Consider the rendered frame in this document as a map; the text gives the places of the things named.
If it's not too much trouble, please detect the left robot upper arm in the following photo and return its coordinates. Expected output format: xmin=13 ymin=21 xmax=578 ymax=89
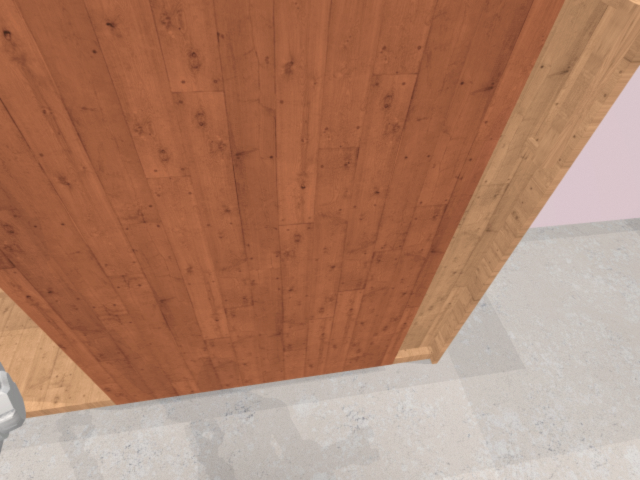
xmin=0 ymin=362 xmax=26 ymax=453

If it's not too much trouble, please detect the wardrobe door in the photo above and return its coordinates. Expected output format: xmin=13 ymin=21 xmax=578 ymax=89
xmin=399 ymin=0 xmax=616 ymax=350
xmin=0 ymin=0 xmax=565 ymax=405

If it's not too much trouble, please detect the handle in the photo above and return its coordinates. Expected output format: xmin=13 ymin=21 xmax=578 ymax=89
xmin=531 ymin=0 xmax=640 ymax=169

